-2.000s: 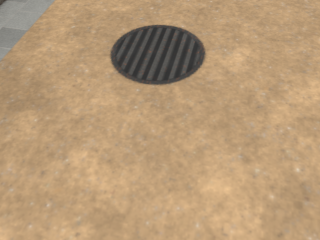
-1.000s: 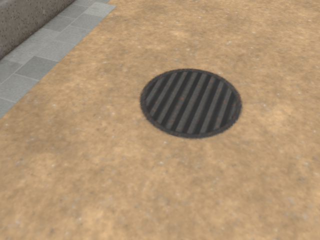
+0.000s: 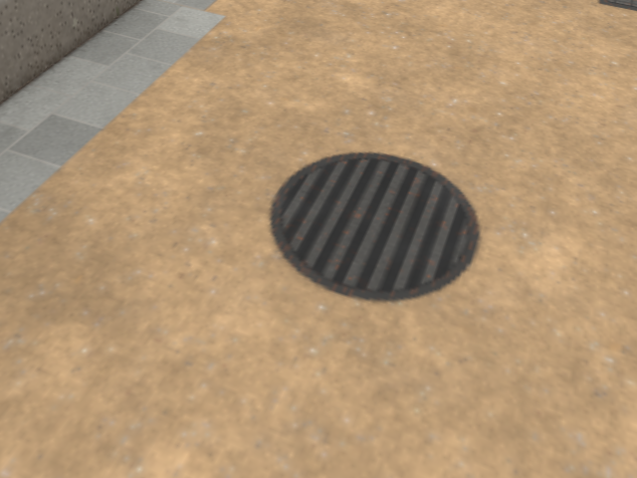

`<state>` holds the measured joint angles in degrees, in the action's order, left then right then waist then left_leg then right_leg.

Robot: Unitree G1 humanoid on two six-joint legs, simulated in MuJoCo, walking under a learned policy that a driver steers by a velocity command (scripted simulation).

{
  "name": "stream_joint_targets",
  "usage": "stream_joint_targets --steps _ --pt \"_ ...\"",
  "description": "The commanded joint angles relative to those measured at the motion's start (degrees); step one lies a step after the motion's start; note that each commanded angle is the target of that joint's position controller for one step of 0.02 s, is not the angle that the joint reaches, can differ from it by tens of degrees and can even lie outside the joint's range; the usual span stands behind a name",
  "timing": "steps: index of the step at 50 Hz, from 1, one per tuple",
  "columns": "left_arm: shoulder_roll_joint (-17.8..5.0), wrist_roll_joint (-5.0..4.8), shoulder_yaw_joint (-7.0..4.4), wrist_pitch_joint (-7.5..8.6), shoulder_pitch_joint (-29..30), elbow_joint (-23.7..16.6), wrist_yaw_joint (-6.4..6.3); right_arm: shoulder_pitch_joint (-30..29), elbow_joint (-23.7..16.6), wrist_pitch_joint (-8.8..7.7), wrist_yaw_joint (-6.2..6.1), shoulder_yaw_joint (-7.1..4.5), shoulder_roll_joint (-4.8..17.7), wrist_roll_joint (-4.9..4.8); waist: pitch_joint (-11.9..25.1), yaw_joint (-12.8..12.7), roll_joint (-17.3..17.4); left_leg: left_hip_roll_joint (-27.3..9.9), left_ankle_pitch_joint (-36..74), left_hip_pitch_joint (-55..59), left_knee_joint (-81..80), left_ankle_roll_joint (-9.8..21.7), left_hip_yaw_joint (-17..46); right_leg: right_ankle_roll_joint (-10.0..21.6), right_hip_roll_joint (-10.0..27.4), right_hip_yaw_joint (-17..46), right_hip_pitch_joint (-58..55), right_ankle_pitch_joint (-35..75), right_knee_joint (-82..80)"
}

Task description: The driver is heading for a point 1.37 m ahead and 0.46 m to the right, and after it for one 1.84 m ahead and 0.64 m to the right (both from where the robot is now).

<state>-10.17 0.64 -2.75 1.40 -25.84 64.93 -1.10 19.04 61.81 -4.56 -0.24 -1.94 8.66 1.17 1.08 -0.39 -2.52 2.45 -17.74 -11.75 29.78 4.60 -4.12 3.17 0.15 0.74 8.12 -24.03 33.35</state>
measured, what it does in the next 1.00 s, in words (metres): walks ahead, turning right: right foot, then left foot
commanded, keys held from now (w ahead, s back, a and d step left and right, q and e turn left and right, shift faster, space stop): w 0.40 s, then w+e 0.60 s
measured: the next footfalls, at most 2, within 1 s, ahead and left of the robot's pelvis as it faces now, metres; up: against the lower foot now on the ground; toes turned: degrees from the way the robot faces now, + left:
right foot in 0.40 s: +0.37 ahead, -0.07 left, +0.00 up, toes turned -4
left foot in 0.92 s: +0.69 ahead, +0.08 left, +0.00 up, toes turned -14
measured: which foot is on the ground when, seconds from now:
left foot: down 0.00-0.38, up 0.40-0.90, down 0.92-1.00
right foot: up 0.00-0.38, down 0.40-0.94, up 0.96-1.00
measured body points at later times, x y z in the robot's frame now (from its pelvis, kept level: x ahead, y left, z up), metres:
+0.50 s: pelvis +0.26 -0.02 -0.01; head +0.29 -0.02 +0.44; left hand +0.35 +0.23 -0.15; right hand +0.23 -0.25 -0.16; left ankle +0.10 +0.09 -0.63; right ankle +0.33 -0.07 -0.73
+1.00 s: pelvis +0.55 +0.01 -0.01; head +0.59 +0.01 +0.44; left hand +0.59 +0.28 -0.15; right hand +0.69 -0.26 -0.10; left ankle +0.65 +0.08 -0.73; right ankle +0.37 -0.06 -0.66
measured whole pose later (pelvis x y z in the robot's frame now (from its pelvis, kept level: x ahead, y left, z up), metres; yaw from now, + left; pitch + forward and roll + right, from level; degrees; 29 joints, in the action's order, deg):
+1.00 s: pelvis +0.55 +0.01 -0.01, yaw -16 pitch +2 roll +0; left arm -14.1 0.0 -4.4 3.3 -23.2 54.5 -0.4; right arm 1.6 45.4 -5.0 -0.2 -2.2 11.9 2.5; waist -3.0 -4.6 -1.2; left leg 0.4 -8.8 -24.2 31.9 2.2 -2.9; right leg 5.3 -4.6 5.1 13.0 -25.3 57.8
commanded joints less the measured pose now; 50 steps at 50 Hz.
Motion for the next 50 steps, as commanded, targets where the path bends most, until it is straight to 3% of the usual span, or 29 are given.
stream_joint_targets --steps 1,2,4,8,12,14,16,18,19,20,21,22,23,24,26,28,30,34,41,43,45,46,47,48,49,50 --pt "-5.2 2.01 -0.69 2.56 12.4 -8.5 1.05 22.6 4.9 0.15 -0.77 -2.72 9.4 0.11 -9.8 8.5 13.1 -23.4 -11.0 23.3 -20.5 10.0 37.8 2.3 -0.9 -3.1 39.7 -6.0 25.5" --pt "-4.2 2.11 -0.7 2.84 12.5 -8.3 1.49 17.8 3.1 0.08 -0.74 -2.11 7.6 0.44 -10.5 5.8 6.6 -21.9 -4.8 20.4 -19.4 9.5 32.8 2.6 1.5 -1.1 39.7 -2.0 29.4" --pt "-2.7 1.23 -0.6 3.22 12.4 -7.9 2.45 12.0 1.0 -0.54 -0.77 -1.38 6.1 0.43 -9.3 2.6 4.0 -18.2 2.4 16.8 -21.2 7.5 24.4 1.9 3.7 -0.5 36.8 5.5 29.1" --pt "-2.4 1.34 -0.78 1.63 15.6 -9.5 3.07 13.4 2.1 -1.63 -1.17 -0.09 4.3 -0.3 -7.9 1.0 6.7 -13.7 26.2 16.1 -20.5 5.8 13.1 -0.3 2.5 -4.4 35.2 11.1 25.0" --pt "-0.8 0.6 0.44 1.17 26.8 -14.3 3.1 13.2 2.0 -1.85 -1.2 0.5 4.9 -0.17 -10.1 2.0 8.1 -11.1 34.5 9.8 -21.4 5.2 7.4 -0.4 0.4 -8.2 28.5 17.1 9.2" --pt "-1.6 0.25 0.54 1.02 28.5 -15.4 2.85 13.7 2.4 -2.07 -1.3 0.37 6.1 -0.23 -9.9 2.0 9.4 -12.0 40.2 9.1 -21.2 5.0 6.6 1.1 -1.0 -9.7 22.4 18.8 3.5" --pt "-3.7 0.18 -0.19 1.17 25.1 -15.0 2.12 12.6 2.4 -2.41 -1.33 0.12 7.5 -0.29 -7.4 -0.3 9.3 -13.2 54.4 11.5 -15.8 4.3 5.4 3.5 -2.9 -10.0 15.7 18.6 1.6" --pt "-6.4 0.16 -1.68 1.9 12.5 -11.1 1.34 11.1 2.2 -2.17 -1.49 -0.39 9.1 -0.25 -0.5 -5.9 8.6 -13.0 62.3 13.5 -0.7 3.1 4.0 5.8 -4.9 -9.1 3.6 17.5 -1.0" --pt "-7.9 0.67 -2.59 2.26 4.2 -8.3 0.89 10.3 1.9 -1.93 -1.36 -0.51 9.4 -0.45 3.4 -9.5 7.6 -11.3 54.8 8.8 10.9 2.5 3.0 6.9 -3.2 -7.3 -7.0 17.7 -4.2" --pt "-12.7 2.12 -3.92 2.48 -3.7 -7.0 0.53 11.7 0.6 -1.71 -0.97 0.06 6.6 -0.5 9.2 -10.9 1.2 -7.8 31.7 -1.3 29.0 2.1 1.0 9.4 10.2 7.9 -18.2 6.4 -5.8" --pt "-15.5 2.42 -4.29 2.19 -2.6 -7.6 1.2 18.4 0.2 -1.32 -0.14 0.52 0.7 -1.82 13.9 -5.6 -9.0 2.9 -12.9 -19.0 49.9 0.4 2.8 18.7 24.2 39.0 -27.1 3.0 -15.1" --pt "-13.2 0.03 -4.0 1.74 4.1 -8.1 1.65 12.0 -1.2 -1.1 0.02 -0.64 6.0 -0.47 8.1 -4.5 -2.5 -0.9 -7.2 -24.7 51.8 1.6 7.6 17.9 20.8 40.7 -20.2 -8.3 -21.0" --pt "-9.2 -0.56 -2.8 1.91 10.1 -9.3 1.82 5.0 -3.7 -1.38 0.29 -1.1 7.3 0.12 -0.5 -3.0 -0.3 -4.0 -0.9 -26.6 48.6 1.7 6.8 15.9 19.0 31.5 -11.3 -6.5 -22.2" --pt "-6.5 -0.3 -2.07 2.41 11.9 -9.2 2.04 2.5 -4.4 -1.73 0.36 -1.17 6.7 0.33 -3.6 -1.5 3.0 -5.8 2.3 -23.9 44.8 1.5 6.7 14.3 16.3 25.9 -4.7 2.3 -23.4" --pt "-3.8 -0.06 -1.01 3.26 10.5 -7.7 1.45 3.5 -4.6 -0.76 0.62 -1.06 4.6 1.3 -4.1 1.9 2.7 -7.5 3.0 -17.6 38.7 -0.2 6.8 12.0 11.7 17.6 2.4 14.5 -23.8" --pt "-5.1 0.02 -1.04 4.02 7.6 -6.9 0.98 2.5 -5.8 0.25 0.78 -1.04 3.7 1.44 -4.0 2.8 1.8 -7.4 2.6 -16.8 34.2 -1.9 5.6 12.1 10.1 14.3 4.0 21.6 -23.8" --pt "-7.2 -0.11 -1.37 4.08 5.8 -7.1 0.75 -2.0 -8.0 1.05 0.85 -1.1 4.3 1.47 -5.0 2.5 1.1 -7.6 4.8 -19.0 29.0 -3.6 4.4 12.4 9.1 12.6 5.2 21.8 -24.8" --pt "-7.4 -0.27 -1.37 3.67 1.2 -7.7 0.95 -14.6 -13.1 1.5 1.09 -1.08 5.3 0.82 -6.8 -1.0 0.0 -7.2 14.0 -23.6 16.3 -6.1 3.3 10.8 7.6 12.4 2.8 24.2 -25.3" --pt "-8.8 0.54 -2.01 2.92 -4.5 -8.5 0.41 -26.4 -19.1 0.78 1.49 -0.58 6.3 -0.06 -5.2 -5.2 -1.9 -4.1 15.1 -24.5 5.6 -6.1 3.5 9.7 8.2 15.0 -8.2 36.6 -17.9" --pt "-10.0 0.7 -2.49 2.79 -2.4 -9.6 -0.01 -24.0 -19.6 0.15 1.37 -0.84 7.6 -0.32 -4.5 -3.2 -2.7 -3.2 12.3 -18.4 1.2 -5.0 4.1 8.2 8.5 16.0 -7.9 39.5 -14.9" --pt "-11.6 0.42 -3.01 3.15 0.7 -10.8 0.31 -13.2 -16.8 -0.77 0.57 -1.95 10.1 -0.35 0.6 2.0 -1.6 -0.7 10.5 -2.0 -4.0 -3.0 2.9 5.8 6.0 14.8 -4.7 47.2 -4.5" --pt "-10.6 -0.13 -2.88 3.59 1.6 -11.6 0.76 -4.6 -15.1 -1.6 -0.22 -2.94 12.9 0.6 6.3 5.8 1.5 -5.4 10.3 11.1 -5.3 -0.9 6.8 4.5 2.5 12.3 1.3 41.6 7.4" --pt "-5.8 -1.89 -1.77 3.89 0.4 -14.5 0.84 3.8 -15.5 -1.7 -1.17 -4.12 18.3 2.44 16.4 7.6 9.6 -21.9 1.7 26.9 -6.2 2.4 24.2 2.8 -2.4 7.1 13.6 19.8 25.0" --pt "-6.0 -2.37 -1.94 3.47 -3.8 -16.1 0.7 1.7 -15.2 -0.65 -0.81 -4.71 20.3 2.12 20.1 3.6 20.6 -29.9 0.6 30.3 -13.2 8.0 46.5 2.5 -6.8 3.4 25.7 -7.5 35.9" --pt "-8.9 -0.84 -2.46 2.42 -3.0 -14.3 0.31 -3.1 -16.5 0.01 -0.47 -3.72 14.5 1.74 12.3 1.7 11.1 -28.0 -5.7 23.0 -13.3 7.9 41.7 2.9 -1.6 4.5 29.2 -3.0 41.0" --pt "-8.2 0.05 -2.33 2.17 1.5 -14.5 0.95 -6.3 -16.9 -0.1 -0.26 -2.5 9.7 1.16 4.7 2.0 4.7 -24.3 -3.9 14.9 -14.5 6.7 32.0 2.5 0.4 4.2 29.2 1.8 39.6"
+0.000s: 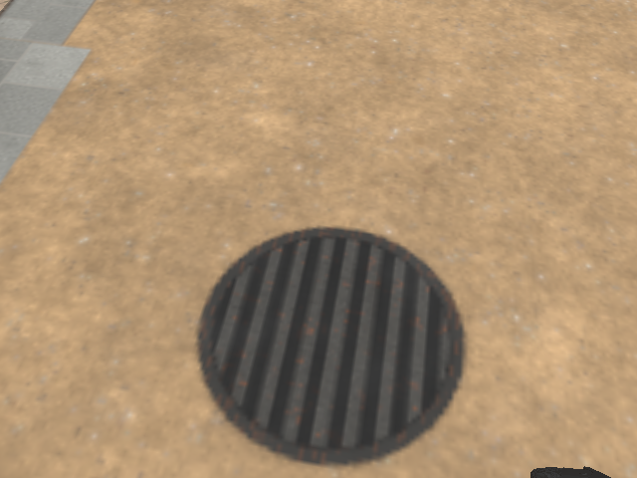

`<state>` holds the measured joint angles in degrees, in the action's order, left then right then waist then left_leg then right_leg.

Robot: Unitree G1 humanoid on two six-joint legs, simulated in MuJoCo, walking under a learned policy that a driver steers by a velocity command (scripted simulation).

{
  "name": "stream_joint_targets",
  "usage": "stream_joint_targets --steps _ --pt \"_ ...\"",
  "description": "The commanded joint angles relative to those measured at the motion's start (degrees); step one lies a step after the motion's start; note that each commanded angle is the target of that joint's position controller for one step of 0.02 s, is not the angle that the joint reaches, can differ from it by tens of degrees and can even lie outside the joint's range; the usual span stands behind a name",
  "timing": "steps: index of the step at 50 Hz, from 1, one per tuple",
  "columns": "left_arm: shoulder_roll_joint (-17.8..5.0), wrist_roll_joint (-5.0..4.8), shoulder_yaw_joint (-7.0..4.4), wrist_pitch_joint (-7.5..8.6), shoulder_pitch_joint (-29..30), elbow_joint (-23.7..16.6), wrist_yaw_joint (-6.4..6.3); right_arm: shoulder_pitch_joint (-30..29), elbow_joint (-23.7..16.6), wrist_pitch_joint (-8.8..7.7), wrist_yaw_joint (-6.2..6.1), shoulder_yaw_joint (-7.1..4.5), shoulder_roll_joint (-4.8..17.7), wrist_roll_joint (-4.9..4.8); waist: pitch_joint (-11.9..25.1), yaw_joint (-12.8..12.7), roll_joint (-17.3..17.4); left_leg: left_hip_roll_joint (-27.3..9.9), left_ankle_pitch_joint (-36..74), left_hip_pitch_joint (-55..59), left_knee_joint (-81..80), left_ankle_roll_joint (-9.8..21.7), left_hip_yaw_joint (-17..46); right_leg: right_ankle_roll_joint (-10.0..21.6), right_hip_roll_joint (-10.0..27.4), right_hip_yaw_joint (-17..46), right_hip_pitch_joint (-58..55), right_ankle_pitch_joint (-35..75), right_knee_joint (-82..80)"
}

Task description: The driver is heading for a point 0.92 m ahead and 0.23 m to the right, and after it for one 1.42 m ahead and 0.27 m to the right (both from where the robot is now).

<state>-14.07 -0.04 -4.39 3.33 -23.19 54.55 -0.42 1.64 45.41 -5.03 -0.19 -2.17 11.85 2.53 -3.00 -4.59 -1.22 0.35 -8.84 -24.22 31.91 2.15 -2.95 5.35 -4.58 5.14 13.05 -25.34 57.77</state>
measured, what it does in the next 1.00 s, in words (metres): walks ahead, turning right: right foot, then left foot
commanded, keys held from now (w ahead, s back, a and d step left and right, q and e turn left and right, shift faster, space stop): w+e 0.76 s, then w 0.24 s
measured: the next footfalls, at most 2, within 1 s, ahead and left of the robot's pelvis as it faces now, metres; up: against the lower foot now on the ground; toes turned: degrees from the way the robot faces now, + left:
right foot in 0.44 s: +0.35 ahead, -0.14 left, +0.00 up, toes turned -21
left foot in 1.00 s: +0.72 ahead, -0.15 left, +0.00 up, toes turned -31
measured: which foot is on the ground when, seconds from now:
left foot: down 0.00-0.46, up 0.48-0.98, down 1.00-1.00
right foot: up 0.00-0.42, down 0.44-1.00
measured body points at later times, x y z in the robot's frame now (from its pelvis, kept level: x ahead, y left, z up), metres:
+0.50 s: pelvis +0.25 -0.06 -0.01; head +0.29 -0.08 +0.44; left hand +0.52 +0.11 -0.10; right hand +0.16 -0.30 -0.15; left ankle +0.10 +0.11 -0.66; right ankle +0.32 -0.13 -0.73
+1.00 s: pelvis +0.53 -0.15 +0.00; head +0.55 -0.16 +0.44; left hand +0.63 +0.12 -0.13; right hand +0.60 -0.45 -0.09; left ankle +0.68 -0.13 -0.73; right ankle +0.32 -0.13 -0.72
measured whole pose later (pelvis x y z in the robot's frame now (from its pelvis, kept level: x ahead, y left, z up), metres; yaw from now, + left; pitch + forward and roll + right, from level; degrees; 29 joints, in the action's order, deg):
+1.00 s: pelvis +0.53 -0.15 +0.00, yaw -32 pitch +2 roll -1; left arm -15.9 0.9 -3.3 3.6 -27.4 50.4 -0.5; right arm 2.2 39.8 -3.0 1.3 -1.1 13.8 2.0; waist -1.7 -5.0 0.9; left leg 0.4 -4.6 -27.5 29.4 3.0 -2.1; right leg 6.3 -7.3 10.2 -5.1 -25.5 21.8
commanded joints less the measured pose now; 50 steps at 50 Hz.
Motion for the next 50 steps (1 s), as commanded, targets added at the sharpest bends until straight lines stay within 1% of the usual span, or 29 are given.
stream_joint_targets --steps 1,2,3,5,7,10,13,17,19,20,21,22,23,24,25,26,27,28,29,31,34,38,41,44,46,47,48,49,50 --pt "-2.8 0.96 -0.58 0.04 0.9 -4.8 0.83 9.8 -0.1 0.16 -0.26 -1.8 5.1 -0.15 4.9 5.3 3.0 -19.4 -7.2 21.7 -18.6 7.4 23.3 0.0 6.8 -0.4 23.0 5.8 12.4" --pt "-2.8 1.86 -0.76 -0.58 2.3 -5.5 1.38 10.7 0.8 -0.2 -0.49 -1.57 4.6 -0.37 3.3 4.6 5.3 -17.5 -2.5 18.8 -19.7 6.4 18.5 -0.5 8.0 -0.7 22.1 6.7 10.5" --pt "-2.3 2.2 -0.71 -1.43 2.1 -5.5 1.92 11.4 1.5 -0.61 -0.51 -1.51 4.5 -0.63 2.7 3.9 6.3 -15.9 1.8 17.2 -20.4 5.6 14.4 -0.9 8.3 -1.3 21.1 7.5 10.1" --pt "-1.8 2.14 -0.62 -2.5 3.8 -6.9 2.65 13.7 2.6 -1.71 -0.2 -1.68 4.9 -1.35 3.4 3.4 6.7 -15.9 9.9 17.6 -21.0 6.0 10.1 -1.4 8.5 -2.1 22.4 9.5 9.8" --pt "-1.8 2.2 -0.43 -3.01 7.7 -8.7 3.26 15.0 3.1 -2.21 -0.02 -1.94 5.7 -1.61 2.7 3.4 6.1 -16.1 12.9 18.5 -22.1 6.5 6.3 -1.9 9.1 -2.6 25.8 12.8 8.5" --pt "-1.8 2.1 0.05 -3.04 14.2 -11.5 4.05 16.7 3.8 -2.15 0.07 -1.95 5.9 -1.39 0.7 4.1 5.9 -14.8 15.2 18.8 -23.2 6.3 0.4 -2.7 9.3 -4.1 28.2 19.1 1.1" --pt "-1.0 1.93 0.96 -2.73 20.3 -13.8 4.82 17.7 4.2 -2.03 -0.01 -2.18 7.1 -1.39 -0.7 5.3 6.2 -13.9 16.0 18.5 -23.5 5.3 -4.5 -2.2 8.9 -7.2 24.2 25.1 -10.7" --pt "-1.9 2.34 1.14 -2.66 25.6 -16.3 5.25 21.6 5.5 -1.09 -0.66 -2.76 9.4 -1.4 -2.0 6.9 5.9 -16.1 21.7 25.1 -21.4 4.6 -7.7 0.2 7.6 -11.1 21.8 20.9 -19.3" --pt "-2.6 2.67 0.82 -2.67 24.9 -16.6 4.89 22.6 6.1 -0.16 -1.01 -3.01 10.7 -1.28 -0.7 6.2 6.7 -16.5 36.3 28.6 -15.4 3.9 -10.0 2.1 4.8 -13.3 18.3 15.3 -21.7" --pt "-3.3 2.82 0.47 -2.63 22.5 -16.2 4.55 22.9 6.3 0.4 -1.15 -3.23 11.8 -1.26 1.1 5.1 7.4 -16.6 44.8 29.9 -9.8 3.6 -10.9 3.3 2.6 -14.3 14.8 12.0 -22.4" --pt "-4.2 2.85 -0.12 -2.33 17.4 -14.9 4.16 23.0 6.3 1.07 -1.19 -3.38 12.6 -1.28 4.3 3.0 7.4 -16.5 49.3 30.1 -1.3 3.5 -11.5 4.7 0.3 -14.7 9.1 10.1 -24.0" --pt "-5.7 3.27 -1.06 -1.74 8.4 -12.1 3.45 22.6 5.8 1.62 -1.14 -3.31 12.8 -1.52 9.4 -1.0 5.3 -15.5 44.4 25.2 11.5 2.3 -12.7 6.4 -1.4 -13.7 -2.9 12.2 -28.4" --pt "-10.5 3.78 -2.66 -1.43 0.3 -10.2 2.48 22.9 3.8 1.7 -0.92 -2.71 10.6 -1.23 15.9 -3.7 -0.6 -14.0 22.6 12.0 28.5 0.5 -12.7 9.3 8.8 0.4 -18.0 5.4 -30.2" --pt "-16.8 2.25 -3.95 -1.93 3.2 -11.9 1.99 22.7 -1.1 1.19 0.29 -1.95 5.9 -1.94 20.0 0.5 -14.3 -1.1 -22.6 -13.4 49.0 -3.2 -7.8 17.5 24.1 33.4 -32.8 5.1 -37.8" --pt "-15.8 1.55 -3.88 -2.85 0.7 -12.5 1.4 15.4 -2.6 0.56 0.54 -2.63 10.4 -1.3 18.3 -3.0 -3.9 -2.1 -19.3 -20.0 51.2 -3.0 2.6 17.2 24.1 34.0 -31.4 12.2 -41.5" --pt "-13.3 1.26 -3.18 -2.8 3.1 -11.5 0.82 12.7 -3.5 -0.05 0.78 -2.12 8.9 -2.07 11.3 -1.2 -1.5 -4.9 -13.5 -21.6 48.8 -2.3 3.6 16.1 22.7 24.8 -25.7 19.0 -40.9" --pt "-10.2 0.81 -2.35 -2.33 5.5 -11.0 0.7 14.1 -2.5 -0.45 0.58 -1.84 8.4 -2.01 6.3 1.8 1.9 -7.0 -10.4 -17.7 42.2 -2.2 3.8 13.7 19.9 19.1 -16.9 27.6 -41.6" --pt "-8.8 0.5 -1.86 -1.76 7.4 -11.1 0.49 14.2 -2.4 0.22 0.52 -1.87 8.2 -1.03 4.5 4.0 2.3 -8.2 -10.3 -13.9 38.2 -2.6 4.4 12.1 16.8 15.0 -11.6 31.9 -42.1" --pt "-7.7 0.34 -1.41 -1.3 9.2 -11.6 0.44 16.2 -1.8 1.35 0.57 -1.78 8.0 -0.05 4.6 5.7 1.8 -8.4 -10.2 -10.4 36.3 -3.1 4.5 11.4 14.8 12.3 -8.3 34.2 -43.0" --pt "-7.8 -0.05 -1.21 -0.16 8.1 -11.3 0.78 16.8 -2.0 3.1 0.99 -1.77 7.4 0.56 5.0 6.6 1.2 -7.8 -9.8 -8.7 33.3 -4.1 3.7 11.6 13.0 10.7 -5.7 36.9 -44.1" --pt "-9.4 0.06 -1.59 0.29 4.5 -10.4 0.96 11.1 -4.2 3.9 1.29 -1.56 6.8 0.41 2.5 5.2 0.3 -7.4 -3.7 -12.5 26.9 -5.2 2.9 10.8 11.4 10.4 -4.4 33.3 -46.2" --pt "-9.6 -0.04 -1.6 0.25 -0.7 -9.4 0.85 2.2 -7.2 3.85 1.44 -1.31 7.0 0.11 0.9 2.0 -1.2 -6.1 4.5 -17.1 17.2 -5.6 3.3 8.8 10.7 11.9 -8.5 33.0 -45.9" --pt "-9.0 0.12 -1.26 0.48 -3.8 -8.4 0.48 -2.1 -8.5 3.39 1.9 -0.71 6.4 -0.13 0.7 0.2 -1.8 -4.8 8.2 -17.2 10.7 -4.7 2.6 7.7 10.8 11.1 -12.5 37.4 -44.6" --pt "-8.7 0.64 -0.8 0.6 -6.3 -7.4 -0.1 -6.2 -10.2 2.63 2.31 -0.2 6.2 -0.5 -0.2 -1.3 -2.3 -3.2 8.7 -15.1 5.1 -2.9 1.4 7.0 12.0 11.3 -15.7 42.1 -43.2" --pt "-9.7 0.91 -0.8 0.7 -5.4 -7.2 -0.49 -5.2 -10.4 2.17 2.29 -0.34 7.0 -0.67 -0.5 -0.1 -3.0 -2.1 6.5 -10.4 1.5 -0.9 1.4 5.9 13.3 11.7 -16.5 45.7 -41.9" --pt "-10.3 0.95 -0.81 0.82 -3.9 -7.3 -0.6 -2.3 -9.6 1.97 2.05 -0.63 7.7 -0.71 0.0 1.6 -3.4 -1.0 4.4 -5.3 -0.4 0.2 1.1 4.8 13.2 11.0 -15.9 50.4 -40.1" --pt "-11.0 1.02 -0.89 0.99 -3.1 -7.2 -0.61 2.1 -8.3 1.77 1.54 -1.19 8.9 -0.79 2.0 3.5 -3.8 1.0 1.4 1.0 -1.3 1.2 0.3 3.9 12.8 10.4 -15.7 58.6 -35.8" --pt "-11.4 1.13 -0.86 1.05 -2.3 -7.0 -0.37 9.6 -5.9 1.35 0.84 -1.81 9.9 -0.89 5.8 7.1 -2.6 2.5 1.5 9.8 -4.2 2.5 -0.6 3.0 10.8 8.4 -15.3 63.1 -27.0" --pt "-10.2 0.96 -0.46 1.32 -1.9 -7.3 -0.1 18.0 -4.2 0.74 0.0 -2.5 11.9 -0.26 11.0 11.0 -0.8 -2.8 1.4 22.8 -5.1 4.5 4.2 2.1 8.5 6.8 -8.4 54.2 -15.0"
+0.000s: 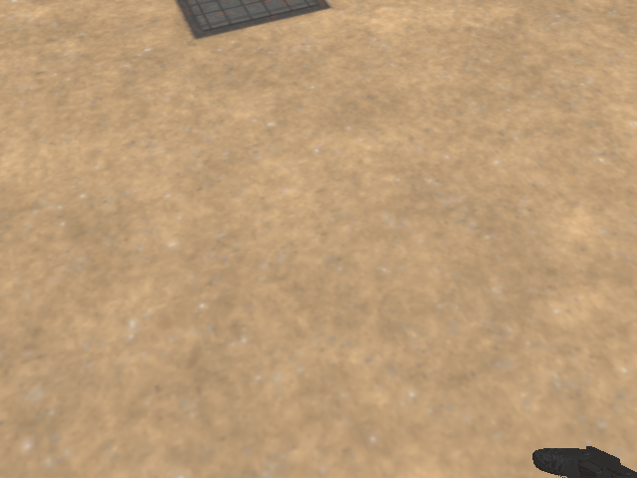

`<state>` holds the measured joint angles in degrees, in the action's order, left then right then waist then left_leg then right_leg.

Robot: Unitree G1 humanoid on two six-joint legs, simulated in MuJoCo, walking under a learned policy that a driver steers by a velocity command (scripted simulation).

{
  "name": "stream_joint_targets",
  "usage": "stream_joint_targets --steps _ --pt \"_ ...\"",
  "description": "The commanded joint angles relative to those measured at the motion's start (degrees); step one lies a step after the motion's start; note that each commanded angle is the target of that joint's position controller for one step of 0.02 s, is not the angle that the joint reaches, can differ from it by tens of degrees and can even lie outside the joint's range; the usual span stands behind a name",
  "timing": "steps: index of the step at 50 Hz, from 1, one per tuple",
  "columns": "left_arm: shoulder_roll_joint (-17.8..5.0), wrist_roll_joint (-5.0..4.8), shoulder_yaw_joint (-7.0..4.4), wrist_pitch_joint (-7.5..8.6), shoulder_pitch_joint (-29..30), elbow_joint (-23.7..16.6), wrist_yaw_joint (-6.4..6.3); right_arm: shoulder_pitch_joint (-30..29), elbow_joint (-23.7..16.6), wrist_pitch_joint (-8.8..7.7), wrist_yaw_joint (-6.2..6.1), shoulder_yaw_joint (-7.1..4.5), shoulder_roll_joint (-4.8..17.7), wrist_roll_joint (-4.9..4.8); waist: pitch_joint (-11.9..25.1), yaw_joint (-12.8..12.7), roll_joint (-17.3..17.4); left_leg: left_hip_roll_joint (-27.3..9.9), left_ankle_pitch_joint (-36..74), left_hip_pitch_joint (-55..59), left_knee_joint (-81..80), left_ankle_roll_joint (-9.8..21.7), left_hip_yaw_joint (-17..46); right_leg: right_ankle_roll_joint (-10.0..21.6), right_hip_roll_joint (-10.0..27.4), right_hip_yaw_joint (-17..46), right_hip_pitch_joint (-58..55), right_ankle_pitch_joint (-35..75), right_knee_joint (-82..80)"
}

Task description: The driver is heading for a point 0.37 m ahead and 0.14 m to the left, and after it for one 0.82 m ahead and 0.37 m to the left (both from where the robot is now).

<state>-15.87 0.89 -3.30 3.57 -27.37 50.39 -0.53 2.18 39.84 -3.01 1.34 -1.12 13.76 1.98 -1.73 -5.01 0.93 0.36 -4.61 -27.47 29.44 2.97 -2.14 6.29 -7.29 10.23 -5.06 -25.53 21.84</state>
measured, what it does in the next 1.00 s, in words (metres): walks ahead, turning left: right foot, then left foot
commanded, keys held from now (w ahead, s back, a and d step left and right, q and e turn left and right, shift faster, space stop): w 0.10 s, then w+q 0.22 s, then q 0.68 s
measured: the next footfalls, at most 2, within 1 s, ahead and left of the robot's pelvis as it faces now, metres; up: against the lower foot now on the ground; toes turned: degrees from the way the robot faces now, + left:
right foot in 0.48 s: +0.42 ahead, -0.08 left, +0.00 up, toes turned +9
left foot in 0.94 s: +0.31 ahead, +0.12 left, +0.00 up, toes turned +27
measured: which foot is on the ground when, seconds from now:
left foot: down 0.00-0.50, up 0.52-0.92, down 0.94-1.00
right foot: down 0.00-0.02, up 0.04-0.46, down 0.48-0.92, up 0.94-1.00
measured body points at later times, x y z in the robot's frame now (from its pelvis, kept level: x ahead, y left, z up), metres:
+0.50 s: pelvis +0.25 +0.00 +0.00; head +0.29 -0.01 +0.45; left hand +0.45 +0.24 -0.08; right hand +0.24 -0.27 -0.13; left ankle +0.13 +0.10 -0.71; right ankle +0.38 -0.09 -0.73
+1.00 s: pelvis +0.29 +0.02 +0.01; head +0.30 +0.06 +0.46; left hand +0.26 +0.31 -0.13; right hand +0.54 -0.16 -0.08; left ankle +0.27 +0.10 -0.72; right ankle +0.36 -0.09 -0.69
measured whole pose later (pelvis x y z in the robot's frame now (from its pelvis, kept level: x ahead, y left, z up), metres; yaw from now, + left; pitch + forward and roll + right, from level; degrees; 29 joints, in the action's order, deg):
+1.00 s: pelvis +0.29 +0.02 +0.01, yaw +26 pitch +0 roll -2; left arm -16.7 1.5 -3.5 -2.7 -13.2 43.3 -1.0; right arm 11.1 39.0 2.6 1.5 -2.9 15.1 1.2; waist -2.2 -0.8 -2.2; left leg 1.1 -16.6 -18.2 35.3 3.5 -1.2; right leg -1.8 4.3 -6.9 24.1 -27.3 48.7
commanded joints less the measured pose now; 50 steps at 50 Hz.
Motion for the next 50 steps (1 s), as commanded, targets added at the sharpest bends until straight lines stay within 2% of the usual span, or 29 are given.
stream_joint_targets --steps 1,2,3,4,5,6,10,13,16,18,21,23,24,25,26,27,28,29,31,34,37,40,44,45,46,47,48,49,50 --pt "-3.3 -1.92 -0.42 1.21 -3.0 -4.9 0.35 24.2 1.5 -1.41 -2.09 -5.05 16.4 1.75 19.3 10.7 8.3 -19.1 -8.8 43.2 -3.3 10.0 27.2 -1.6 3.8 -2.9 25.4 28.7 41.8" --pt "-5.2 -1.18 -0.7 1.07 -4.6 -4.0 0.19 23.6 2.9 -0.55 -1.26 -5.15 15.1 0.33 20.3 9.2 12.6 -24.6 -8.6 43.2 -11.6 13.5 45.3 -1.9 -1.2 -3.6 34.6 -3.0 51.4" --pt "-6.4 0.28 -0.91 0.65 -0.6 -4.0 0.16 17.7 2.0 -0.2 -0.88 -4.28 11.2 -0.72 9.8 7.0 4.7 -22.6 -14.3 34.0 -13.1 13.1 39.4 -1.6 2.7 -1.9 38.4 0.8 54.1" --pt "-5.7 0.69 -0.55 0.64 3.6 -4.6 0.66 13.9 1.6 -0.33 -0.62 -3.41 7.6 -0.9 4.3 6.5 0.1 -20.1 -13.8 26.9 -14.6 12.0 31.5 -1.6 5.0 -2.4 38.5 4.4 51.3" --pt "-4.8 0.69 -0.36 0.41 5.7 -5.1 1.1 12.6 2.2 -0.56 -0.63 -2.83 6.0 -0.57 1.2 5.5 0.3 -17.1 -10.1 22.2 -16.4 10.3 25.5 -1.5 6.9 -3.3 37.8 5.9 48.0" --pt "-4.5 1.44 -0.27 -0.09 6.5 -5.8 1.52 13.0 3.2 -0.87 -0.69 -2.49 5.4 -0.8 0.0 4.4 2.4 -14.5 -5.8 19.1 -17.5 9.3 21.7 -2.0 8.4 -4.4 36.3 6.6 45.0" --pt "-2.6 2.17 0.55 -0.88 8.1 -6.2 2.33 17.0 6.1 -2.23 -0.11 -2.79 6.8 -1.92 0.7 3.4 3.6 -11.2 7.1 18.0 -19.5 10.8 16.0 -4.6 10.4 -8.6 36.6 9.7 38.6" --pt "-1.5 1.81 1.4 -0.82 16.8 -9.1 2.48 19.6 7.5 -1.9 -0.35 -3.11 7.5 -2.08 -1.5 5.0 3.3 -9.2 6.8 17.5 -21.2 10.8 13.8 -7.0 11.4 -10.1 39.4 15.7 28.3" --pt "-0.8 1.29 2.11 -0.6 23.4 -11.1 2.6 22.2 8.4 -1.62 -0.44 -3.55 8.3 -2.07 -1.3 7.0 3.5 -7.9 8.9 18.0 -19.9 9.3 12.8 -8.1 10.1 -11.2 36.9 21.5 18.6" --pt "-0.9 0.84 2.21 -0.32 25.6 -11.8 2.07 23.7 8.9 -1.25 -0.61 -3.74 8.9 -1.83 -0.8 7.6 3.4 -7.7 21.0 19.3 -15.3 8.2 12.2 -8.2 8.1 -11.8 34.4 22.8 15.0" --pt "-2.1 0.55 1.92 0.56 24.2 -11.7 0.94 23.8 8.6 -0.4 -1.14 -4.1 9.5 -1.5 1.9 7.0 5.0 -7.4 29.9 21.5 -7.5 5.6 14.0 -7.0 5.8 -10.5 28.9 21.2 11.0" --pt "-4.1 0.83 1.2 1.59 16.9 -9.6 0.09 20.9 7.4 -0.12 -1.46 -4.48 10.1 -2.1 4.3 3.3 3.9 -4.9 27.7 20.4 1.1 3.0 14.7 -5.3 5.6 -9.7 18.8 25.6 2.4" --pt "-7.2 1.94 0.39 2.46 11.4 -8.7 -0.56 20.2 5.9 -0.41 -1.41 -4.2 8.5 -2.88 8.9 1.2 0.2 -1.8 17.9 14.7 11.1 1.3 13.4 -3.3 12.6 -4.8 7.7 33.9 1.8" --pt "-11.6 2.82 -0.36 2.36 5.9 -9.5 -1.05 23.4 3.5 -0.54 -1.83 -3.14 3.7 -3.23 17.3 1.3 -10.1 3.0 -15.9 4.9 26.1 0.0 8.2 0.1 30.0 7.7 -5.8 59.2 7.2" --pt "-12.9 0.63 -1.35 0.73 6.9 -9.7 -0.69 30.1 3.8 0.87 -2.85 -3.57 5.1 -3.98 24.6 3.2 -17.5 6.4 -35.9 -1.2 37.8 -0.1 4.5 8.0 37.6 18.3 -8.8 65.3 6.5" --pt "-7.4 -0.15 -0.34 -0.17 9.7 -10.9 -0.51 29.0 6.0 2.32 -3.13 -4.2 7.8 -2.07 19.3 4.0 -7.7 2.7 -32.0 -3.3 41.3 -0.3 6.0 7.7 33.4 14.7 -2.3 56.4 4.1" --pt "-3.5 -0.12 0.85 -0.32 13.3 -11.3 -0.72 24.7 5.5 2.92 -2.49 -4.35 7.5 -1.3 12.0 4.6 -5.7 1.4 -27.9 -4.2 40.8 -1.1 5.6 6.0 29.3 8.0 4.2 50.9 1.7" --pt "-2.2 0.24 1.34 -0.54 15.7 -11.4 -0.98 22.7 5.0 3.49 -1.91 -4.39 6.6 -1.09 8.2 5.7 -6.5 0.0 -25.0 -3.7 39.6 -2.2 5.2 4.7 26.5 3.2 9.1 48.6 -0.7" --pt "-3.0 0.3 1.05 -0.54 16.7 -11.1 -1.47 21.9 4.6 5.11 -0.87 -4.34 5.7 -0.38 5.6 6.9 -9.3 -0.5 -20.9 -0.7 39.5 -3.8 3.7 4.6 23.8 -3.0 15.6 48.0 -3.3" --pt "-3.9 0.6 0.52 -0.34 17.0 -10.9 -1.41 20.5 3.3 6.25 -0.37 -4.4 5.4 -0.78 6.8 7.9 -8.0 -0.3 -18.3 0.0 37.8 -4.5 3.2 6.0 24.1 -7.1 17.4 46.4 -4.2" --pt "-4.5 0.79 0.1 -0.98 16.9 -10.7 -1.41 15.8 1.0 7.13 0.39 -3.86 4.9 -0.58 5.6 7.1 -9.1 -1.9 -15.3 0.3 29.8 -4.3 2.0 5.6 24.2 -10.2 18.6 35.4 -5.6" --pt "-6.1 1.01 -0.62 -1.8 16.5 -10.5 -1.01 11.8 -1.1 7.47 1.21 -3.24 4.8 -0.79 5.4 5.8 -10.1 -2.0 -15.1 5.3 20.6 -3.5 0.0 4.8 24.4 -12.5 20.4 26.3 -5.3" --pt "-8.9 0.85 -1.81 -3.19 14.7 -10.0 -0.45 9.7 -3.4 6.89 1.35 -3.28 5.8 -1.11 5.3 4.9 -9.9 -0.8 -17.2 10.0 10.2 -1.6 -2.7 3.0 26.3 -12.9 19.0 20.7 -1.3" --pt "-9.2 0.48 -2.03 -3.61 15.1 -10.0 -0.41 11.1 -3.2 6.37 1.28 -3.28 5.6 -1.06 5.3 6.0 -8.5 0.1 -14.2 13.9 4.1 -0.8 -3.3 1.1 25.5 -14.5 20.3 18.6 1.8" --pt "-8.5 0.7 -2.08 -4.1 13.1 -9.2 -0.27 13.0 -2.4 5.62 0.9 -3.54 6.6 -0.8 5.3 6.4 -4.5 0.3 -10.7 18.3 -2.3 0.0 -0.9 -2.1 23.8 -16.5 22.9 14.9 6.9" --pt "-5.4 1.07 -1.56 -4.73 10.4 -9.5 0.17 14.4 -2.5 4.71 0.06 -4.45 11.3 -0.17 4.0 6.0 9.8 -10.9 -6.7 21.4 -12.9 2.3 15.6 -6.6 17.8 -22.1 30.3 3.2 21.4" --pt "-3.3 0.67 -0.64 -5.67 13.9 -13.6 -0.65 14.5 -4.1 4.67 -0.2 -6.43 19.4 -0.45 0.3 6.9 18.5 -23.5 6.4 18.2 -15.3 10.8 34.3 -9.4 7.9 -19.0 42.4 -12.2 30.4" --pt "-5.4 0.88 -1.02 -6.48 17.3 -13.7 -0.97 18.3 -2.8 4.92 -0.7 -6.61 17.5 -0.67 1.3 9.5 10.6 -22.3 10.8 17.6 -13.5 14.3 30.5 -9.1 9.4 -11.6 41.3 -10.8 38.4" --pt "-4.8 0.02 -1.03 -6.62 16.5 -13.2 -0.7 15.5 -2.7 5.08 -1.07 -5.52 14.5 -0.91 0.7 7.0 9.0 -18.4 10.3 16.5 -12.4 13.5 25.1 -8.8 9.7 -9.6 41.1 -5.9 40.2"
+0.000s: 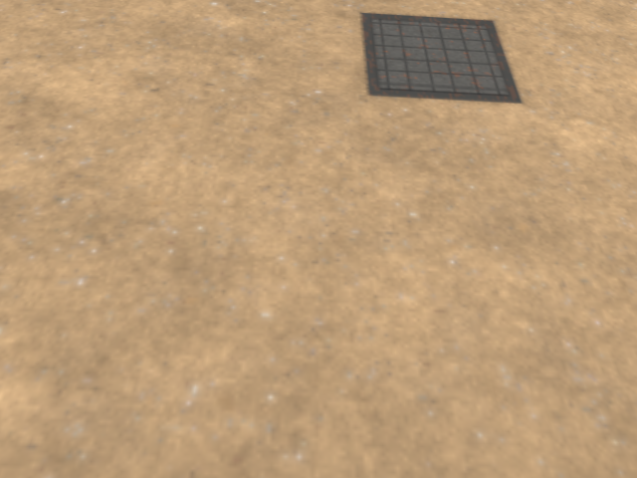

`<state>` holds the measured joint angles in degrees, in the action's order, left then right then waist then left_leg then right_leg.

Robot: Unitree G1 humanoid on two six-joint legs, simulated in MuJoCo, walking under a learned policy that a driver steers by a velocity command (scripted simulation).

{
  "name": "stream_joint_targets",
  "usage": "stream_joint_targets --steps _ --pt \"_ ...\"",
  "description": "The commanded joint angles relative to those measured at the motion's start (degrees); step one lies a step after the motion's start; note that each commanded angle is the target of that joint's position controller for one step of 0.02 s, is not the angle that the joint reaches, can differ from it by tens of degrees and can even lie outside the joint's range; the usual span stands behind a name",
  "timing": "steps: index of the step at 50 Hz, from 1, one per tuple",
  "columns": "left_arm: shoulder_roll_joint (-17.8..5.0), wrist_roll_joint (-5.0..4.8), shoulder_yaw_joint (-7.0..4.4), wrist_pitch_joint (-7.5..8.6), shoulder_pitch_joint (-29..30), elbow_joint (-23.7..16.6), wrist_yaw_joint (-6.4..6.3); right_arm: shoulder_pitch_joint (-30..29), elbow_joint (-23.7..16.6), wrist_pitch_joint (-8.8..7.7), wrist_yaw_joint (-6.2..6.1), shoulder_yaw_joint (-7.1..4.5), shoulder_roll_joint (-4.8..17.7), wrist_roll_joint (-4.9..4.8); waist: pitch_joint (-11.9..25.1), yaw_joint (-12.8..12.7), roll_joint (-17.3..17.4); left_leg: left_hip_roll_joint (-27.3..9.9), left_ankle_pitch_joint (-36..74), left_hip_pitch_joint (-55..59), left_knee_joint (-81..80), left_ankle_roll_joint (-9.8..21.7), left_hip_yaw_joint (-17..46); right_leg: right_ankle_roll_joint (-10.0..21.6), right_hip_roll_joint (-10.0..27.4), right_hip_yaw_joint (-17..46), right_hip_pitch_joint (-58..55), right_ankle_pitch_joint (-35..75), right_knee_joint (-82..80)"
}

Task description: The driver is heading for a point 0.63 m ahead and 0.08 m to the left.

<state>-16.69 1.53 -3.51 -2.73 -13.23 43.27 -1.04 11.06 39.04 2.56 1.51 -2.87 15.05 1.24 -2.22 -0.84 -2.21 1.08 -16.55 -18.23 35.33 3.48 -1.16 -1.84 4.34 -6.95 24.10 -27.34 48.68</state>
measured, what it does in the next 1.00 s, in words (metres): steps on the spot, turning left: right foot, then left foot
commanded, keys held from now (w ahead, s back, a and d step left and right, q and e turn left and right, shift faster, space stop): q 0.48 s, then w+q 0.02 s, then w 0.50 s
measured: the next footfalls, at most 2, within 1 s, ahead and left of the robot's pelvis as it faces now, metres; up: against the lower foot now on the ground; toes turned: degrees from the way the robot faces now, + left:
right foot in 0.42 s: +0.07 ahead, -0.10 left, +0.00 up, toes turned +19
left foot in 0.84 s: +0.04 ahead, +0.13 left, +0.00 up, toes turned +23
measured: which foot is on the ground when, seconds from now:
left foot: down 0.00-0.42, up 0.44-0.82, down 0.84-1.00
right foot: up 0.00-0.40, down 0.42-0.84, up 0.86-1.00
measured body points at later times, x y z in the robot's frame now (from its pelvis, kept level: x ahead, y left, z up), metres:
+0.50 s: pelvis +0.00 -0.02 +0.01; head +0.03 -0.04 +0.46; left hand +0.06 +0.28 -0.08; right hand +0.19 -0.26 -0.11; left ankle -0.01 +0.08 -0.69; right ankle +0.03 -0.12 -0.73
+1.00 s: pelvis +0.08 +0.06 +0.02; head +0.08 +0.08 +0.47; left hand +0.02 +0.33 -0.12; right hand +0.25 -0.16 -0.10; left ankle +0.00 +0.11 -0.73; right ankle +0.12 -0.07 -0.66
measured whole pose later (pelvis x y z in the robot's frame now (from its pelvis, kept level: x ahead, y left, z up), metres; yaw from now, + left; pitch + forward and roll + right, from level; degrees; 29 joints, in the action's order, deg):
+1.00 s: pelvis +0.08 +0.06 +0.02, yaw +24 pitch +1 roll +0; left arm -16.2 1.9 -3.3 1.3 -18.4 47.2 2.6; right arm 18.7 46.4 -2.8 0.9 -1.1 13.9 1.4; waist -0.1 -0.5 -2.3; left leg 3.3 -13.8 -5.3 18.5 3.8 0.4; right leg 3.6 2.8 -1.4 25.6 -17.6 55.5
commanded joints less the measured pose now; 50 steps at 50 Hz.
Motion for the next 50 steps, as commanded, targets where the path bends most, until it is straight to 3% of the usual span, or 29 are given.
stream_joint_targets --steps 1,3,4,6,13,17,19,20,21,22,23,24,25,26,27,31,35,38,39,41,42,43,44,45,46,47,50 --pt "-4.0 -1.01 -0.89 0.17 1.1 -5.0 -0.05 2.3 -2.6 -0.23 -1.45 -3.19 11.2 -0.31 0.5 0.6 10.5 -14.8 19.5 6.3 -18.5 10.5 19.7 -0.3 -1.4 8.6 10.9 1.2 11.9" --pt "-5.6 0.39 -1.52 0.73 -1.1 -3.5 0.21 -1.6 -4.0 -0.35 -1.69 -2.53 8.9 -0.81 3.7 -0.5 10.7 -11.0 26.1 8.6 -16.8 9.0 16.4 -0.1 -2.7 7.6 9.0 5.6 13.2" --pt "-5.5 0.38 -1.57 0.68 -1.3 -3.4 0.39 -0.7 -3.9 -0.5 -1.52 -2.45 8.7 -1.0 5.4 -0.4 8.9 -10.8 28.8 9.7 -16.1 9.2 16.3 -0.3 -3.2 7.7 8.3 5.9 13.8" --pt "-4.4 -0.14 -1.26 0.39 -0.2 -4.0 0.52 1.4 -3.3 -0.81 -1.31 -2.82 9.6 -1.08 6.1 0.5 7.2 -11.0 27.8 11.8 -15.8 9.6 17.7 -0.6 -3.5 8.3 8.8 6.0 11.5" --pt "-3.6 -0.58 -0.46 0.29 4.0 -6.4 -0.05 4.5 -2.8 -0.28 -1.11 -3.71 11.3 -0.17 4.6 3.0 9.2 -10.6 17.9 10.6 -15.2 10.7 25.3 0.0 -5.4 9.5 5.2 3.6 -1.3" --pt "-3.9 -1.39 -0.2 1.0 2.5 -6.9 -0.51 2.6 -3.0 0.0 -0.54 -4.08 11.8 -0.01 5.5 2.1 9.9 -9.2 21.7 7.8 -13.7 9.1 29.4 1.4 -7.7 9.5 -2.6 2.8 -9.1" --pt "-3.5 -1.52 -0.02 1.55 -0.7 -6.3 -1.0 0.1 -3.2 0.12 -0.4 -4.09 11.5 -0.52 5.6 -0.3 9.5 -7.1 20.3 4.9 -12.3 6.4 30.3 2.4 -8.5 9.3 -9.9 7.0 -19.1" --pt "-4.0 -1.19 -0.15 2.0 -3.0 -5.7 -1.51 -1.2 -3.5 0.07 -0.61 -3.88 10.7 -1.1 5.5 -1.8 8.4 -4.8 14.9 1.1 -10.5 3.7 29.4 2.9 -7.1 10.1 -16.0 12.0 -27.6" --pt "-8.3 -0.35 -1.01 2.33 -3.4 -6.0 -2.11 0.2 -4.0 -0.22 -0.84 -3.1 7.7 -1.49 5.8 -0.9 0.6 -0.2 2.5 -4.9 -3.7 0.0 24.3 5.3 3.3 19.5 -20.9 8.6 -34.3" --pt "-13.7 -0.2 -1.84 2.04 1.4 -8.0 -2.04 3.3 -4.6 -0.48 -1.17 -2.58 5.0 -1.52 4.5 1.6 -11.3 10.4 -13.7 -14.6 8.0 -2.6 10.5 10.8 17.1 34.8 -22.3 12.4 -38.0" --pt "-12.4 0.38 -2.02 1.74 1.1 -7.8 -1.48 2.0 -3.8 -0.23 -1.35 -3.88 10.4 0.84 3.2 0.5 -8.4 6.3 -16.4 -13.0 20.0 -3.4 8.0 15.9 19.6 33.7 -14.4 19.9 -35.7" --pt "-7.9 -0.07 -0.72 1.87 3.4 -8.3 -1.1 2.4 -2.8 -0.01 -1.04 -4.5 11.3 0.72 2.1 2.1 -4.0 5.1 -13.4 -11.0 25.2 -3.5 8.8 15.6 16.1 28.7 -12.0 23.4 -34.8" --pt "-5.7 -0.08 -0.19 1.96 5.0 -8.4 -0.75 3.9 -1.5 0.36 -0.49 -4.4 10.6 0.72 1.6 3.0 -2.8 4.3 -8.7 -10.7 28.3 -3.6 8.1 13.5 11.7 22.9 -11.4 17.1 -35.3" --pt "-5.4 0.16 -0.04 2.09 5.5 -8.4 -0.71 4.7 -1.1 0.65 0.29 -4.19 10.0 0.71 2.1 3.1 -5.5 4.0 -5.4 -12.1 29.6 -3.7 7.6 11.5 8.6 20.4 -13.4 9.7 -36.3" --pt "-5.5 0.15 -0.1 2.34 4.5 -8.1 -0.79 4.8 -0.9 0.73 1.09 -3.92 9.5 0.7 1.7 2.1 -7.6 3.9 -4.4 -14.3 30.0 -4.1 7.0 11.4 7.4 19.6 -15.5 5.6 -37.3" --pt "-6.8 -0.15 -0.96 3.81 -3.5 -4.6 -0.18 -0.5 -1.5 0.05 2.01 -2.78 7.3 0.8 -0.6 -1.9 -5.2 3.9 -2.9 -19.3 22.0 -4.8 7.8 12.2 8.9 20.8 -23.1 0.2 -39.6" --pt "-7.2 -0.03 -1.44 5.33 -5.2 -2.1 0.69 -2.3 -0.7 -1.12 1.94 -1.58 5.6 1.01 -0.8 -2.3 -6.0 1.8 -3.1 -13.5 10.0 -4.3 4.6 12.5 9.0 17.6 -22.4 3.3 -39.9" --pt "-8.5 0.08 -2.04 5.27 -6.2 -0.4 1.52 -4.7 -1.1 -1.98 1.95 -0.61 4.8 0.64 -1.9 -2.7 -7.4 0.9 -7.2 -3.8 0.1 -2.7 -0.7 13.1 8.8 15.5 -15.6 3.7 -39.2" --pt "-8.9 -0.08 -2.26 5.06 -6.6 0.2 1.81 -4.2 -0.9 -2.36 1.75 -0.44 4.8 0.44 -2.2 -2.1 -7.0 1.2 -5.6 0.1 -3.5 -1.8 -1.9 13.2 8.9 15.3 -13.2 4.4 -38.5" --pt "-8.1 -1.05 -2.14 4.69 -5.6 0.9 2.02 2.7 2.0 -3.55 0.92 -0.25 4.4 0.84 -1.3 2.4 -3.0 2.7 2.2 14.4 -12.6 0.1 -3.1 11.9 7.1 12.7 -5.1 6.3 -32.3" --pt "-5.5 -0.67 -1.29 4.85 -4.8 0.5 2.0 9.5 4.5 -4.28 0.31 -0.78 6.2 1.03 1.8 5.4 0.9 0.2 0.1 24.4 -13.8 0.8 1.2 10.2 4.9 9.9 0.6 6.5 -25.5" --pt "0.1 -0.73 0.5 5.15 -1.9 -2.4 2.52 16.9 5.3 -4.93 -0.5 -1.9 11.8 1.97 6.0 9.0 14.1 -15.3 -17.3 32.9 -22.6 4.0 22.6 6.9 -1.6 2.7 10.3 1.3 -6.6" --pt "-2.6 -0.06 -0.1 5.24 1.2 -4.5 2.33 18.8 6.0 -5.02 -0.86 -3.38 17.4 0.75 1.6 9.2 17.4 -23.7 -23.0 28.0 -28.3 9.8 39.7 6.8 -6.2 3.4 20.3 -4.9 3.6" --pt "-6.4 0.28 -1.17 5.0 1.0 -3.6 2.39 14.9 5.7 -5.03 -0.97 -2.4 13.4 0.51 -2.5 6.7 9.4 -21.8 -21.7 24.7 -26.6 10.6 34.9 7.5 -2.1 8.2 21.2 -1.3 9.3" --pt "-5.8 -0.22 -1.12 5.2 -0.6 -2.2 3.13 10.9 4.8 -5.3 -0.82 -1.3 10.0 0.31 -3.7 4.1 8.1 -18.4 -17.4 21.7 -26.7 9.2 29.7 7.4 -0.8 8.9 20.0 3.8 9.6" --pt "-5.4 -0.45 -1.07 5.35 -1.8 -1.2 3.54 8.6 4.4 -5.59 -0.83 -0.72 8.1 0.32 -3.5 2.6 8.1 -15.5 -11.0 20.5 -27.8 7.6 24.4 6.8 0.2 8.5 18.1 7.6 8.7" --pt "-4.0 0.92 -0.73 4.71 -2.3 0.3 4.1 9.1 5.7 -6.78 -1.05 -0.12 6.8 -0.29 -1.6 1.4 8.2 -11.6 9.3 19.6 -28.0 7.0 15.3 4.2 0.5 6.2 15.7 13.9 9.5"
